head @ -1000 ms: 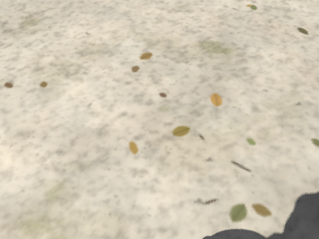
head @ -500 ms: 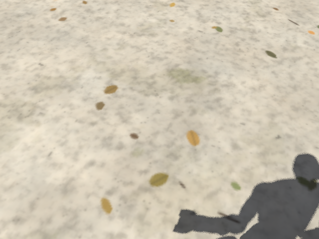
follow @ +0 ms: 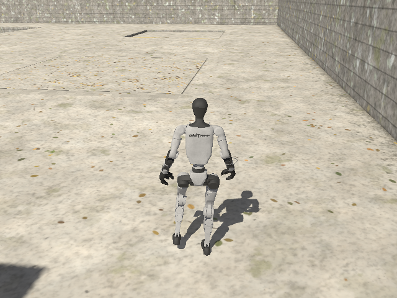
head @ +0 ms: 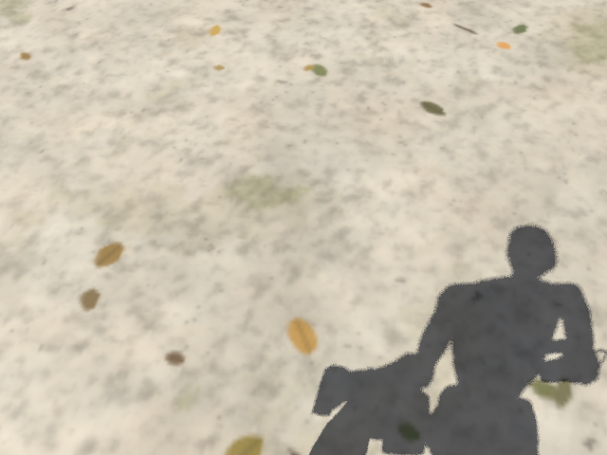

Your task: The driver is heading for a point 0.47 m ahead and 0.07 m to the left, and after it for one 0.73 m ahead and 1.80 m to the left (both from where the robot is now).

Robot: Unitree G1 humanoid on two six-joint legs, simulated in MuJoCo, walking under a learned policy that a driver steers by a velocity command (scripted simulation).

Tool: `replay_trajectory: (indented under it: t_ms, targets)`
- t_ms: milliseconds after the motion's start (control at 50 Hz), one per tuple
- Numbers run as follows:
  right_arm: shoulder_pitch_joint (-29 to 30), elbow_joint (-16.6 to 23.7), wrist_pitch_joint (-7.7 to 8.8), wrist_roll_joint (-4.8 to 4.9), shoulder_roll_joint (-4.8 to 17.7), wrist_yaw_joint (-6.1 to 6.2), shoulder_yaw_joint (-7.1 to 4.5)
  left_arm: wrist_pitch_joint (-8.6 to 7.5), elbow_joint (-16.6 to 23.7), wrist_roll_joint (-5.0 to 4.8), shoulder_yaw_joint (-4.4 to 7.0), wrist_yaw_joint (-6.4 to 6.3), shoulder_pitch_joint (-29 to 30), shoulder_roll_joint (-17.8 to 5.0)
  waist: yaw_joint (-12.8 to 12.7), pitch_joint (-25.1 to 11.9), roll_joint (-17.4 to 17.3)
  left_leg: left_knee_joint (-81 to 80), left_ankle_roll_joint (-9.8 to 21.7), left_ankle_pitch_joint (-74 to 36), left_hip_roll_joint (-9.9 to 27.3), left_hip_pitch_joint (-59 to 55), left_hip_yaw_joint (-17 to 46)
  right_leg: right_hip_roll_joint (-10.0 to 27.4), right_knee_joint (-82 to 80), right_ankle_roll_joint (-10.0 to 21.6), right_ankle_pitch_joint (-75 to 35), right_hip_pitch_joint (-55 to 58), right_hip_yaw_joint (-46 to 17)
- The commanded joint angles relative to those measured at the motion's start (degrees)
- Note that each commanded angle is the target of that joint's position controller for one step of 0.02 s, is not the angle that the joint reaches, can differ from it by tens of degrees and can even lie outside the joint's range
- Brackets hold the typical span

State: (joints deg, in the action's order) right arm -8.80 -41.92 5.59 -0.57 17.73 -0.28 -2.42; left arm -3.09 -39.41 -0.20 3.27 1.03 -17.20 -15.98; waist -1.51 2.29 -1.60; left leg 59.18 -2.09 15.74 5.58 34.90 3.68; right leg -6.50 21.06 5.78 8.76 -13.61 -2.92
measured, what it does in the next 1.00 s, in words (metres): walks ahead: left foot, then right foot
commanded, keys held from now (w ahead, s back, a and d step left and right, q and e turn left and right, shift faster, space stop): w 0.38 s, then q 0.62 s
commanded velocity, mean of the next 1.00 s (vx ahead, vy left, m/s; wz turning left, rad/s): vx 0.30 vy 0.00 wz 0.16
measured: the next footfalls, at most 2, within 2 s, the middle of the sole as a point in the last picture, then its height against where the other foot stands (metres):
left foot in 0.28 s outside the picture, level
right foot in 0.74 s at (362, 430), level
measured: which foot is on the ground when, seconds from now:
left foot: up 0.00-0.26, down 0.28-0.74, up 0.76-1.00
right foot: down 0.00-0.30, up 0.32-0.72, down 0.74-1.00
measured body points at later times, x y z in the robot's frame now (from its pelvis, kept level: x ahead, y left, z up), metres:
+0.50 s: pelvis +0.27 +0.07 +0.00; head +0.30 +0.08 +0.45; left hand +0.42 +0.33 -0.11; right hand +0.34 -0.21 -0.11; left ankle +0.30 +0.15 -0.74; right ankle +0.28 -0.09 -0.67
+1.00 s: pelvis +0.39 +0.03 +0.00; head +0.43 +0.03 +0.44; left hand +0.48 +0.33 -0.10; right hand +0.57 -0.23 -0.12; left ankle +0.35 +0.17 -0.68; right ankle +0.48 -0.06 -0.74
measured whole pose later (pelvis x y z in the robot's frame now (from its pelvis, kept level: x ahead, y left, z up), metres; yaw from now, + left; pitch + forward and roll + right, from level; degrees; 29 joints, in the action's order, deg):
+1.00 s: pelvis +0.39 +0.03 +0.00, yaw +15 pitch +1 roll +0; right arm -12.2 -41.0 -4.0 0.9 19.0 2.0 -4.9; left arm -0.2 -40.5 1.4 2.9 -1.8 -6.3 -14.3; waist 0.0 3.4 -1.7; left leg 58.2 -5.3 23.8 1.9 29.2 1.7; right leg 1.7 24.1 1.5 6.9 -18.6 4.5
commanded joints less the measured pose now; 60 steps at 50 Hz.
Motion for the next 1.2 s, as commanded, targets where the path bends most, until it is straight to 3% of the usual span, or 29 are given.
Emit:
replay_trajectory:
  t_ms: [20, 100, 180, 240, 260, 280, 300, 320, 340, 360, 380, 400, 460, 500, 560, 640, 720, 740, 760, 780, 800, 840, 900, 980, 1080, 1140, 1160, 1180, 1200]
  targets:
    - [-0.6, 2.6, -0.36, -0.28, 2.9, 0.21, -0.59, -1.22, 3.3, -0.12, 2.17, -1.01, 1.4, -8.6, 1.1, -3.1, 4.6, -9.3, -1.8, -9.9, 0.6, -0.3, -1.3, 14.0, -9.4, 9.8, -17.8, 0.5, -9.8]
    - [7.1, 4.0, 0.24, 0.54, 2.1, -0.53, -0.11, -1.11, 0.9, -0.45, 2.18, -1.21, -2.0, -9.5, -2.6, -1.6, 5.6, -23.3, -1.1, -23.4, -1.9, -4.6, -2.1, 13.1, -9.6, 7.1, -8.4, 0.5, -8.0]
    - [11.1, 5.8, 0.98, 0.93, 3.7, -1.45, -0.62, -0.67, -1.3, -0.77, 2.31, -1.17, -4.8, -9.8, -3.7, 0.2, 5.8, -28.9, 1.4, -19.3, -2.6, -1.3, -1.1, 17.2, -6.2, 6.7, -8.1, 9.0, -11.8]
    - [8.2, 5.6, 1.4, 0.91, 4.9, -1.81, -1.2, 0.13, -2.3, -0.68, 2.6, -1.48, -4.6, -10.2, -1.5, -0.5, 7.3, -31.2, 4.0, -12.4, -3.7, -4.8, -2.1, 18.8, -2.0, 5.1, -16.3, 13.5, -13.2]
    - [3.7, 4.4, 1.54, 0.79, 5.9, -1.63, -1.87, 0.38, -2.1, -0.7, 2.49, -1.53, -3.4, -10.1, 1.2, -2.8, 7.2, -33.3, 5.4, -12.3, -5.2, -11.5, -3.8, 17.0, 2.7, 4.0, -24.6, 13.2, -11.7]
    - [-3.9, 2.6, 1.66, 0.44, 8.1, -1.29, -2.96, 0.47, -1.8, -0.29, 1.82, -1.54, -3.1, -8.5, 4.7, -8.9, 5.9, -32.4, 7.7, -14.8, -3.5, -23.7, -2.6, 13.7, 12.4, 2.3, -28.0, 10.0, -9.0]
    - [-13.1, 1.6, 1.6, -0.16, 12.1, -1.04, -3.92, 0.22, -0.5, 0.92, 0.6, -1.66, -4.9, -5.6, 7.1, -18.0, -1.4, -30.1, 12.8, -16.1, 7.2, -41.7, 10.4, 8.6, 29.8, -0.3, -13.6, -2.1, -5.6]
    - [-16.8, -0.6, 0.91, 0.37, 13.7, -1.5, -4.56, -0.74, -0.5, -0.31, -0.41, -1.47, -11.3, -2.0, 5.0, -22.6, -17.3, -37.6, 20.0, -1.7, 16.3, -55.9, 34.8, 0.7, 46.3, -3.9, 22.5, -21.7, -3.2]
    - [-16.5, -0.4, 0.72, 1.75, 8.5, -1.6, -3.19, -1.24, -0.8, -1.18, 0.52, -1.28, -7.5, -7.4, 7.0, -17.9, -10.1, -41.4, 18.2, 10.3, 15.4, -53.7, 37.0, 3.8, 51.7, -3.7, 23.8, -28.6, -7.5]
    - [-12.3, 0.3, 0.4, 1.57, 6.7, -1.31, -2.54, -1.52, 0.6, -1.74, 1.08, -1.06, -1.7, -9.2, 6.9, -10.1, -5.6, -42.6, 16.0, 9.8, 13.8, -46.5, 29.3, 6.7, 51.8, -3.6, 18.4, -31.2, -5.4]
    - [-8.9, 1.0, 0.09, 0.8, 6.1, -1.23, -2.15, -1.68, 1.3, -1.12, 0.94, -1.11, 1.6, -8.7, 5.7, -5.9, -1.6, -43.9, 15.2, 4.0, 11.6, -39.2, 23.7, 9.1, 49.4, -3.7, 13.8, -29.8, -3.2]
    - [-6.4, 1.3, -0.03, 0.23, 5.3, -1.3, -1.74, -1.78, 1.8, -0.15, 1.15, -1.18, 3.2, -8.1, 4.2, -2.6, -1.2, -45.0, 15.4, -7.1, 9.7, -33.3, 20.2, 10.4, 46.2, -4.4, 11.2, -27.9, -2.3]
    - [-4.5, 0.9, 0.13, 0.22, 4.4, -1.21, -1.25, -1.23, 1.3, 0.91, 0.8, -1.48, -0.1, -4.9, 0.3, -4.3, -3.1, -44.4, 16.1, -38.9, 6.2, -26.8, 10.9, 10.9, 39.2, -7.2, 11.0, -19.3, -0.7]
    - [-4.5, 0.1, -0.22, 0.46, 6.6, -0.56, -2.0, -0.89, 1.8, 1.12, 0.28, -1.92, 1.4, -3.4, 0.1, -5.0, -3.1, -43.9, 16.4, -48.1, 5.0, -25.2, 7.2, 9.6, 32.1, -8.9, 8.3, -17.7, 0.6]
    - [-5.8, -0.7, -1.85, 1.41, 9.1, 0.47, -3.11, -0.33, 2.5, 0.87, 0.11, -2.17, 6.0, -3.2, 1.5, -6.3, -3.5, -42.3, 14.4, -46.0, 2.8, -23.7, 4.7, 7.4, 22.4, -9.6, -1.4, -14.0, 0.8]
    - [-8.3, -1.6, -4.0, 2.13, 8.9, 1.52, -3.42, -0.02, 4.0, 0.35, 0.49, -1.84, 12.0, -4.1, 3.3, -6.1, -4.3, -39.3, 12.9, -35.9, 3.0, -24.9, 8.7, 5.5, 14.0, -9.5, -5.1, -12.2, -1.0]
    - [-4.9, 0.1, -5.26, 2.28, 7.8, 2.34, -3.44, -1.18, 3.0, 0.73, 1.76, -1.43, 8.7, -6.5, 0.0, -6.5, -4.7, -31.6, 9.6, -22.5, 0.9, -24.4, 14.4, 5.8, 1.9, -6.7, -10.0, -3.2, -1.6]
    - [-5.7, 1.0, -5.12, 1.63, 5.2, 2.26, -2.71, -1.53, 3.1, 1.62, 2.33, -1.86, 6.7, -8.8, 0.0, -9.7, -1.1, -25.0, 7.1, -15.0, -2.5, -20.8, 12.9, 12.0, 0.9, -3.9, -20.1, 5.1, -5.3]
    - [-9.1, 2.0, -4.77, 0.08, 1.4, 2.06, -1.57, -1.03, 3.9, 2.58, 2.82, -2.69, 4.7, -12.0, 1.3, -14.2, 11.2, -11.3, 3.8, 11.3, -9.0, -10.1, 6.9, 24.7, 4.5, 2.0, -44.8, 17.7, -15.7]
    - [-15.7, 1.7, -4.83, 1.13, 2.9, 1.89, -1.62, 0.09, 3.2, 2.57, 2.76, -2.4, 3.1, -10.6, 2.8, -19.7, 19.4, 0.5, 1.5, 27.5, -10.9, -3.0, 3.3, 33.9, 3.1, 10.9, -42.5, 21.3, -28.1]
    - [-16.0, 0.1, -5.58, 1.55, 7.8, 2.03, -3.06, 0.58, 4.0, 1.52, 2.09, -2.16, 5.2, -7.9, 2.4, -16.6, 12.3, 7.3, -0.3, 23.8, -7.9, -1.0, 4.2, 31.1, 1.1, 10.8, -31.9, 17.8, -26.4]
    - [-11.1, 0.1, -7.85, 1.99, 8.6, 2.74, -4.12, 1.31, 4.4, 1.25, 1.22, -2.21, 10.2, -5.4, 2.6, -10.0, 7.5, 10.8, -2.6, 16.4, -5.3, 0.7, 2.7, 24.2, -0.7, 6.8, -18.2, 9.9, -15.1]
    - [-10.0, 1.6, -9.43, 1.79, 5.7, 2.93, -3.79, 1.93, 3.6, 1.92, 1.49, -2.55, 13.3, -6.3, 3.4, -6.1, 10.3, 7.9, -3.9, 9.7, -4.6, -4.4, -0.8, 20.3, -4.7, 6.5, -11.8, 0.0, -6.2]
    - [-6.1, 4.5, -9.23, 1.33, 3.7, 2.17, -3.0, 2.26, 2.4, 1.49, 2.09, -3.35, 13.0, -7.3, 1.8, -7.8, 10.3, -2.6, -3.3, 6.8, -2.4, -7.2, -2.2, 22.3, -5.3, 8.1, -11.5, 2.3, -2.6]
    - [-4.7, 6.2, -9.35, 1.33, 5.1, 0.47, -3.19, 2.96, 1.0, 0.5, 3.09, -2.81, 13.0, -10.0, 1.4, -8.3, 10.8, -14.4, -0.3, 5.0, -2.5, -14.4, -5.3, 24.7, -4.0, 7.3, -10.1, 3.0, -0.2]
    - [-9.2, 4.7, -9.41, 1.08, 5.7, -0.1, -4.01, 3.44, -0.5, -1.06, 3.15, -2.73, 12.6, -9.4, 4.1, -8.0, 8.7, -29.1, 4.0, -3.5, -5.2, -24.0, -7.3, 22.7, 3.1, 1.7, -4.2, -0.5, 3.9]
    - [-10.7, 4.5, -9.35, 0.86, 8.4, 0.35, -4.92, 3.69, -1.9, -0.75, 2.74, -2.43, 9.7, -7.0, 3.7, -6.0, 0.9, -36.2, 7.0, -11.2, -1.8, -28.8, 0.2, 18.8, 12.3, -3.6, 4.2, -7.2, 8.6]
    - [-10.1, 6.5, -9.31, 1.04, 15.1, 1.57, -6.08, 3.8, 0.1, 2.27, 1.69, -1.98, 8.6, -3.7, 0.9, -4.5, -18.0, -38.3, 15.1, -28.7, 13.5, -34.4, 21.7, 9.6, 30.5, -10.3, 27.8, -23.4, 13.4]
    - [-10.0, 7.9, -7.97, -1.55, 15.4, 0.94, -5.84, 3.45, 2.3, 1.73, 2.53, -2.71, 16.2, -6.2, 5.9, -5.8, -14.0, -41.8, 22.2, -24.8, 16.7, -26.6, 27.0, 6.4, 40.4, -10.0, 30.4, -25.8, 2.8]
